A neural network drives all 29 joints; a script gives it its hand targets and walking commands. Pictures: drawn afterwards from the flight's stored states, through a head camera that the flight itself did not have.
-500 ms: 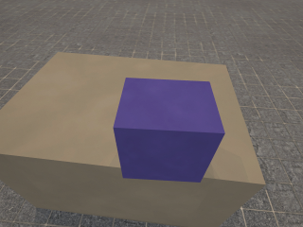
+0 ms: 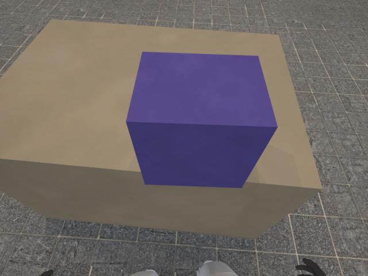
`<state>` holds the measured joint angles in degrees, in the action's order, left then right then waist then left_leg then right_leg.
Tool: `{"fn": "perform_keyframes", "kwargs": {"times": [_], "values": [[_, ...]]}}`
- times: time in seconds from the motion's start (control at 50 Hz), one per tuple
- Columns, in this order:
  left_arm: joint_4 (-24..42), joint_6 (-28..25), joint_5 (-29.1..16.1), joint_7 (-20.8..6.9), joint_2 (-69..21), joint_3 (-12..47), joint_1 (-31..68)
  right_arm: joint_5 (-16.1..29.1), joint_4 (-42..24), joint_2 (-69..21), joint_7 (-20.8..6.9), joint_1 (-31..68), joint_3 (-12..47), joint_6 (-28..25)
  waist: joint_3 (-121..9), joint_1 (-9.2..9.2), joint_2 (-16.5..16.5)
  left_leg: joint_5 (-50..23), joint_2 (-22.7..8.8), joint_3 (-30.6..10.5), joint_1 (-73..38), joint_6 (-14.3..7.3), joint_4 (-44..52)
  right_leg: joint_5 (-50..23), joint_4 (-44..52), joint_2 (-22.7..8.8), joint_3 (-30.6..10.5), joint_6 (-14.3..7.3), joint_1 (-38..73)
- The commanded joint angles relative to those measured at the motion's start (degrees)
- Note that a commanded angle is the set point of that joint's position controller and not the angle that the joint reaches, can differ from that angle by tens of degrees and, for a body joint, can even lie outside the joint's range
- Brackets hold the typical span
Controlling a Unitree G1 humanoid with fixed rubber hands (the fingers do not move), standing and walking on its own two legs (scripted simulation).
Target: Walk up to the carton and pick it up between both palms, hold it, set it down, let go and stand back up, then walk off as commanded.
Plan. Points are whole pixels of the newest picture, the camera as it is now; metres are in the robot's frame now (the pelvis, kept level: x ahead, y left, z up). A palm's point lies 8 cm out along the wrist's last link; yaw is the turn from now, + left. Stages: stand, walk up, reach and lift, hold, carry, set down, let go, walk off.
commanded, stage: walk off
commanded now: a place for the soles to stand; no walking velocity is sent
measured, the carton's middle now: (196, 125) +0.45 -0.04 +0.03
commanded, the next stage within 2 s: none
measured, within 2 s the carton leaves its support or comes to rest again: neither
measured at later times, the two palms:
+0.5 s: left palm out of the picture -0.01 +0.28 -0.10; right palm out of the picture +0.01 -0.33 -0.15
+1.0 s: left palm out of the picture -0.16 +0.31 -0.13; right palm out of the picture -0.15 -0.32 -0.13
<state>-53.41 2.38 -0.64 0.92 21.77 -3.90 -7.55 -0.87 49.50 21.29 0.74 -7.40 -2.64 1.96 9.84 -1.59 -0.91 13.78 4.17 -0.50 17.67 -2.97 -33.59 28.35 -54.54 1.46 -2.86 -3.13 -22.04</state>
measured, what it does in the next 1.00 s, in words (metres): walks backwards: left foot, then right foot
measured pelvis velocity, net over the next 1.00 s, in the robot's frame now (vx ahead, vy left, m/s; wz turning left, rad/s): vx -0.26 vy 0.00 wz -0.02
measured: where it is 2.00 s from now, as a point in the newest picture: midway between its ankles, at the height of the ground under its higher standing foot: outside the picture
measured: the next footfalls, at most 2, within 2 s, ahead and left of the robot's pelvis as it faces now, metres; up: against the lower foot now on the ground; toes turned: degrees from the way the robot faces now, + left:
left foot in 0.60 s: -0.13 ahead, +0.14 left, +0.00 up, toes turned -1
right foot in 0.94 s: -0.21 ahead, -0.10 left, +0.00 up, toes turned +3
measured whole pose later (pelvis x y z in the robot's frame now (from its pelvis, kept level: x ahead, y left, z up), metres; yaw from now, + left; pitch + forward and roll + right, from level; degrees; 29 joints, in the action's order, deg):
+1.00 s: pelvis -0.26 +0.00 -0.03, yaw -1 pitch -5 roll +0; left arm -45.6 0.7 1.6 0.6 22.6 -3.2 -11.2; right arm -0.6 43.9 23.0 0.7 -7.2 -3.6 3.8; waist 13.1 -1.3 1.0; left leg 26.9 0.5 -4.1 27.6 -0.6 -55.1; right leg 26.5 -50.9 3.9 -2.6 -1.8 -19.4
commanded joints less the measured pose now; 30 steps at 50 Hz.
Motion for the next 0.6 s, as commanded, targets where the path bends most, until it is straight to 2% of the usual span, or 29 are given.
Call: {"fn": "perform_keyframes", "kwargs": {"times": [0.0,0.02,0.04,0.06,0.08,0.1,0.12,0.14,0.16,0.18,0.2,0.22,0.26,0.3,0.32,0.34,0.36,0.38,0.4,0.48,0.5,0.52,0.54,0.56,0.58], "values": [[6.6,-0.4,0.3,0.6,11.9,-2.8,-5.1,-0.5,-8.7,15.9,1.5,-0.8,-4.2,-0.2,-14.3,-0.03,9.2,-37.8,-22.5,-18.6,-8.6,-14.6,2.4,3.3,-4.7,-0.9,-4.1,0.0,-0.6],[7.1,-0.7,0.6,0.5,12.2,-2.9,-4.8,-0.5,-9.3,16.1,1.3,-1.1,-4.1,0.2,-14.1,-0.04,9.2,-38.2,-21.6,-18.2,-9.5,-13.8,1.5,3.1,0.1,-1.2,-2.8,0.3,-0.3],[7.6,-0.8,0.9,0.5,12.6,-2.9,-6.5,-0.2,-10.2,16.7,1.2,-0.7,-4.3,0.5,-15.3,0.88,9.2,-36.6,-21.6,-18.8,-9.3,-12.5,-0.1,0.7,7.3,-2.7,-2.1,-0.1,2.4],[6.7,-0.9,1.1,0.5,12.4,-2.8,-7.8,0.0,-9.9,17.3,0.9,0.2,-4.5,1.0,-15.9,2.05,7.4,-32.8,-19.4,-15.6,-6.2,-10.2,-1.3,-3.7,16.4,-2.2,0.5,-0.1,8.0],[7.0,-1.2,1.4,0.4,13.0,-3.2,-9.4,0.3,-10.6,15.9,0.4,0.2,-4.0,1.4,-15.5,3.43,5.8,-25.1,-15.3,-12.5,-1.2,-7.2,-6.5,-12.3,26.4,-3.6,-2.6,-0.9,14.2],[7.9,-1.5,1.7,0.3,15.3,-3.8,-8.2,0.5,-10.0,13.2,0.5,-2.4,-3.8,1.9,-14.1,3.17,-7.0,-3.1,-5.9,-6.2,8.4,-2.7,-17.5,-27.0,32.6,-10.1,-14.0,-2.9,19.4],[11.0,-1.9,2.8,0.2,20.6,-5.1,-6.0,1.0,-11.4,11.6,0.8,-3.5,-3.2,2.1,-14.7,3.29,-15.8,25.0,4.5,-4.7,13.5,1.7,-28.7,-41.9,34.3,-24.8,-32.9,-8.9,14.9],[10.9,-1.9,3.6,0.5,22.2,-5.5,-3.4,0.5,-10.6,14.4,1.4,-0.4,-3.9,2.2,-13.0,4.47,-13.3,27.0,3.8,-10.6,10.6,1.3,-39.2,-39.9,34.1,-27.6,-37.7,-15.3,5.8],[11.8,-2.0,3.2,1.2,19.4,-4.5,-3.1,0.8,-9.7,14.5,1.4,0.9,-4.3,2.5,-9.4,4.55,-5.2,22.5,4.0,-14.9,11.4,1.5,-43.3,-36.1,33.2,-23.8,-32.0,-12.7,4.0],[13.3,-2.3,2.7,1.5,16.9,-3.4,-0.4,1.3,-9.7,14.4,1.5,-0.6,-4.7,2.3,-8.1,2.59,-4.5,19.3,3.4,-16.4,14.5,1.4,-44.0,-37.2,30.2,-19.0,-23.7,-9.5,7.3],[13.7,-2.3,2.6,1.7,15.7,-3.1,0.9,1.6,-8.5,14.7,1.4,-2.9,-4.8,2.1,-8.3,1.52,-6.4,17.5,4.0,-16.1,16.2,1.8,-44.2,-37.7,28.3,-17.1,-20.8,-7.8,9.2],[13.6,-2.3,2.5,1.9,15.1,-3.3,1.5,1.3,-8.0,15.6,1.3,-3.9,-5.2,2.2,-7.7,1.72,-10.5,16.4,3.9,-14.9,17.0,2.5,-45.4,-40.3,27.1,-16.1,-18.5,-8.5,10.8],[14.5,-2.5,2.4,2.1,13.9,-3.5,-1.7,1.1,-9.3,15.8,1.3,-3.2,-4.8,1.8,-8.8,3.45,-9.9,17.0,3.9,-12.8,18.7,3.7,-46.9,-46.2,24.6,-17.2,-19.5,-10.6,16.1],[14.5,-2.7,1.8,2.3,14.5,-3.7,-4.0,1.4,-10.1,15.2,1.3,-2.5,-4.5,1.5,-8.8,4.29,-7.4,16.8,3.5,-13.4,19.7,3.8,-46.3,-45.0,24.7,-18.1,-20.4,-10.4,18.0],[14.5,-2.8,1.9,2.3,14.5,-3.9,-5.1,1.6,-10.3,15.2,1.0,-2.2,-4.5,1.7,-8.8,4.87,-8.8,16.7,3.1,-12.8,20.1,3.9,-45.1,-45.0,24.5,-17.6,-19.8,-10.0,18.9],[14.4,-2.9,2.1,2.3,14.9,-4.2,-5.7,1.4,-10.2,14.8,0.8,-2.5,-4.4,1.7,-9.6,4.85,-9.2,17.3,2.7,-12.3,19.6,3.9,-43.2,-44.9,24.4,-17.8,-20.4,-10.3,19.6],[14.3,-2.8,2.1,2.2,15.5,-4.2,-5.9,1.2,-10.4,14.8,0.8,-2.8,-4.2,1.7,-9.8,4.90,-11.0,17.8,2.6,-11.9,18.8,3.9,-41.4,-43.9,24.6,-17.9,-20.0,-10.2,19.2],[14.7,-2.8,2.0,2.0,15.1,-4.2,-6.2,1.2,-10.0,14.7,0.6,-4.2,-4.4,1.8,-11.2,4.48,-10.5,18.4,2.4,-10.5,16.9,4.0,-39.5,-42.0,24.9,-16.9,-19.4,-9.3,18.6],[14.7,-2.6,2.2,1.8,15.9,-4.3,-5.5,1.0,-9.5,14.7,0.5,-4.5,-4.4,1.8,-11.8,4.25,-12.0,19.2,1.6,-9.5,14.5,3.6,-36.7,-41.4,24.6,-17.1,-18.8,-10.4,16.6],[14.6,-2.1,2.4,1.3,16.3,-4.4,-6.6,0.8,-8.4,13.4,0.0,-5.6,-4.5,1.7,-13.0,4.32,-14.1,21.6,-1.0,-4.6,8.4,2.4,-24.4,-36.9,26.3,-17.3,-19.6,-9.8,13.7],[15.0,-1.9,2.8,1.1,16.8,-4.5,-5.7,0.8,-8.1,13.2,-0.3,-6.9,-4.6,1.7,-14.5,3.71,-17.0,22.2,-1.6,-3.2,5.4,1.9,-20.1,-35.5,26.2,-17.1,-19.4,-9.6,12.4],[15.4,-1.6,2.7,1.0,16.5,-4.3,-4.2,0.6,-7.4,13.3,-0.6,-9.1,-5.0,1.5,-15.5,2.75,-16.9,20.3,-2.4,-2.0,1.8,1.2,-15.4,-33.8,26.0,-16.7,-18.7,-8.8,10.2],[15.2,-1.4,2.4,1.0,16.4,-4.0,-3.3,0.2,-6.5,13.4,-0.9,-10.4,-5.3,1.2,-16.8,1.00,-14.2,17.1,-1.8,-0.5,-3.9,0.4,-9.0,-31.5,24.4,-14.9,-16.6,-7.1,6.9],[15.4,-1.2,2.1,1.1,15.9,-3.8,-1.8,-0.4,-5.6,13.6,-1.0,-13.7,-5.8,1.0,-17.2,-1.63,-13.6,11.7,-2.2,-0.2,-9.8,-1.4,-0.9,-27.9,19.4,-12.9,-12.7,-4.1,1.3],[14.0,-1.0,1.5,1.3,13.3,-2.7,-5.1,-1.4,-5.7,15.1,-1.0,-12.7,-6.3,0.9,-17.1,-1.88,-3.2,11.2,-6.4,-8.2,-10.9,-3.5,6.4,-17.6,9.6,-7.8,-8.8,-0.8,-4.1]]}}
